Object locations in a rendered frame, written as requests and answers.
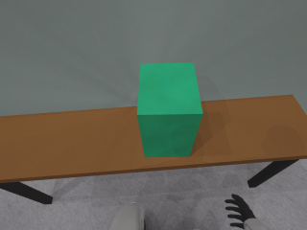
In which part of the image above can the robot right forearm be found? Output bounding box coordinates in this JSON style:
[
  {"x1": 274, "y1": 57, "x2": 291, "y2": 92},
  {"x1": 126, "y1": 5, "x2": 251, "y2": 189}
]
[{"x1": 244, "y1": 218, "x2": 271, "y2": 230}]

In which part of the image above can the table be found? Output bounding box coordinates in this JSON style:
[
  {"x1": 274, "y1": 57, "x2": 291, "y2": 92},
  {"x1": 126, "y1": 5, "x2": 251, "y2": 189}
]
[{"x1": 0, "y1": 94, "x2": 307, "y2": 205}]

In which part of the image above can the robot left thigh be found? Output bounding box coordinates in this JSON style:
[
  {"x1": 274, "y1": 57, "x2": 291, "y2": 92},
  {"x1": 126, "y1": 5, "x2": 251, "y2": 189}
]
[{"x1": 108, "y1": 204, "x2": 145, "y2": 230}]

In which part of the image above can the carton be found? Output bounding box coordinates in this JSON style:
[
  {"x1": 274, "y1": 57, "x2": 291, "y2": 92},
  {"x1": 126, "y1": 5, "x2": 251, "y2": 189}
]
[{"x1": 137, "y1": 62, "x2": 203, "y2": 157}]

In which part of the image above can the right robot hand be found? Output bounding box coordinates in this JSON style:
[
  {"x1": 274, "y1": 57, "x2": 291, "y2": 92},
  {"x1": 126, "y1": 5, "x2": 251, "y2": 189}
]
[{"x1": 224, "y1": 194, "x2": 256, "y2": 229}]

